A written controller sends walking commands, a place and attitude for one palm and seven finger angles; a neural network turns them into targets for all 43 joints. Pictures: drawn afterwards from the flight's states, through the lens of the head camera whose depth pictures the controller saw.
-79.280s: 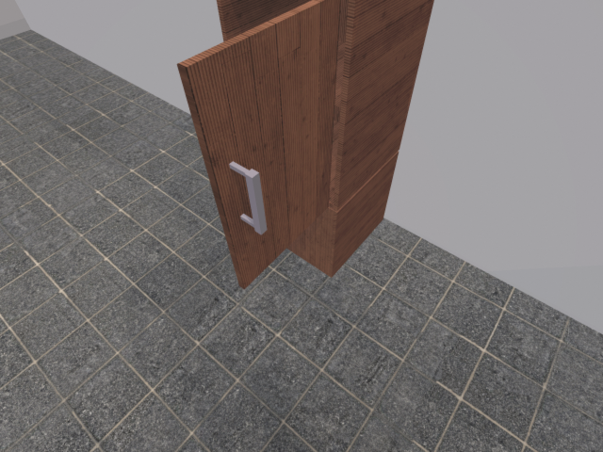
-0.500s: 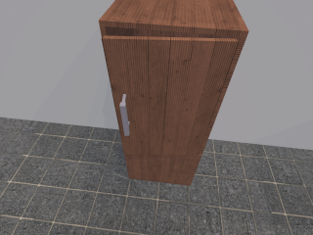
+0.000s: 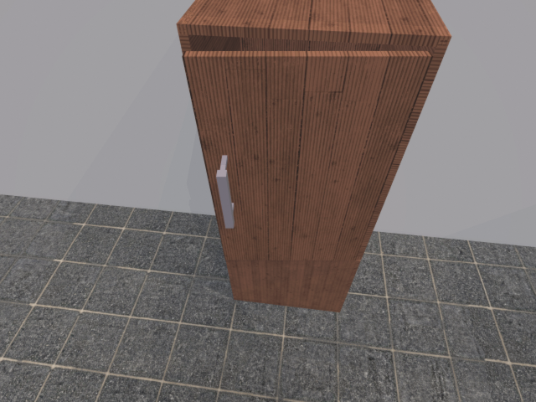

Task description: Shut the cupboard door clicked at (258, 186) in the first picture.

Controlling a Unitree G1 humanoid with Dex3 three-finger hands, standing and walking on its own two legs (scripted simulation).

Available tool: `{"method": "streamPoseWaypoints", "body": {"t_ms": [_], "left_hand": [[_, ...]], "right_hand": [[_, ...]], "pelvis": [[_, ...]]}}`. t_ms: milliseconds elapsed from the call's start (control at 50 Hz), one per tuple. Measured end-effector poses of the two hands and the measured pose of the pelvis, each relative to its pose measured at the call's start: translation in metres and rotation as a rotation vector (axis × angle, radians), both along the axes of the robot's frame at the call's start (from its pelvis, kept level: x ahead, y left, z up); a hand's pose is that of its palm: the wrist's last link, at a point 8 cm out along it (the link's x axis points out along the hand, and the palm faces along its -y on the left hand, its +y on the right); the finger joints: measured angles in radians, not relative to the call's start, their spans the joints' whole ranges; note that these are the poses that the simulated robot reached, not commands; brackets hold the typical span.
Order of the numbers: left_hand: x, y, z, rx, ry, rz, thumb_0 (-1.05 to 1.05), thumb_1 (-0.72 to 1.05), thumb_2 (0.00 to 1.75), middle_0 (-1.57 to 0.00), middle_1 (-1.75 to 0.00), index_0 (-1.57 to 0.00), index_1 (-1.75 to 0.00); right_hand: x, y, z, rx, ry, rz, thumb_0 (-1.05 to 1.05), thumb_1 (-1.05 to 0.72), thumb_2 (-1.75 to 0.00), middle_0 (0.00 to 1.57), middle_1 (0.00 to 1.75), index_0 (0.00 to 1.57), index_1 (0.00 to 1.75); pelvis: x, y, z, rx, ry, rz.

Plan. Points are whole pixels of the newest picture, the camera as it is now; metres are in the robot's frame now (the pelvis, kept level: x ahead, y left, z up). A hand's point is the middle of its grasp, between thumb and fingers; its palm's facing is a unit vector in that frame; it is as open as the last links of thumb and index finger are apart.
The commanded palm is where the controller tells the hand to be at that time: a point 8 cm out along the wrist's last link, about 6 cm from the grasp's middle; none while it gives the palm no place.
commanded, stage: look again from close up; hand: left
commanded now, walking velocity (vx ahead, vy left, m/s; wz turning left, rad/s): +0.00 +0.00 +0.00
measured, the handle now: (227, 193) +0.51 +0.11 -0.02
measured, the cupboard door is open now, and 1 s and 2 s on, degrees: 7 7 7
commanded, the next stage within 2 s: shuffle to correct the standing spot in 0.26 s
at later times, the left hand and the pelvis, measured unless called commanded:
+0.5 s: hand out of the picture +0.05 +0.20 -0.17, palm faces -0.03 -0.97 -0.24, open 7.4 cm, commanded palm none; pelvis +0.02 +0.00 +0.00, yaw -2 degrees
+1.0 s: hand out of the picture -0.01 +0.10 -0.20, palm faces +0.05 -0.99 -0.10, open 7.4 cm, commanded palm none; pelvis +0.06 -0.05 -0.01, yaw +0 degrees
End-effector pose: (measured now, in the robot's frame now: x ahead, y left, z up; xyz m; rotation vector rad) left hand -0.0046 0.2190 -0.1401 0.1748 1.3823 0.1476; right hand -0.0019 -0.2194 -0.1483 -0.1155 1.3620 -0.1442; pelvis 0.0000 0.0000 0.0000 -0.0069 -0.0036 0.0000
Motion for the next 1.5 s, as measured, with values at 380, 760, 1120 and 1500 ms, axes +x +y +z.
{"method": "streamPoseWaypoints", "body": {"t_ms": [380, 760, 1120, 1500], "left_hand": [[0.054, 0.029, 0.002, 0.031, -0.089, -0.041, 0.01, 0.91, 0.90, -0.20, -0.30, -0.20, -0.30], [0.029, -0.020, -0.004, 0.007, 0.025, -0.009, 0.01, 0.91, 0.90, -0.20, -0.30, -0.20, -0.30], [0.034, -0.068, -0.022, -0.108, 0.119, 0.046, 0.01, 0.91, 0.90, -0.20, -0.30, -0.20, -0.30], [0.102, -0.115, 0.003, 0.009, -0.083, 0.003, 0.01, 0.93, 0.90, -0.20, -0.30, -0.20, -0.30]], "right_hand": [[0.073, -0.024, 0.021, -0.086, -0.136, 0.042, 0.00, -0.91, -0.90, 0.20, 0.30, 0.20, 0.30], [0.045, -0.058, 0.006, -0.067, 0.015, -0.010, 0.00, -0.90, -0.90, 0.20, 0.30, 0.21, 0.30], [0.120, -0.068, 0.031, -0.134, -0.145, 0.010, -0.01, -0.94, -0.89, 0.20, 0.30, 0.21, 0.30], [0.067, -0.124, -0.001, 0.006, 0.031, -0.025, 0.00, -0.91, -0.90, 0.19, 0.30, 0.20, 0.30]], "pelvis": [[0.016, 0.003, 0.003, 0.013, 0.001, -0.021], [0.033, -0.041, -0.004, 0.010, 0.034, -0.021], [0.065, -0.058, 0.001, -0.025, 0.007, -0.019], [0.072, -0.124, 0.000, -0.004, 0.004, 0.015]]}}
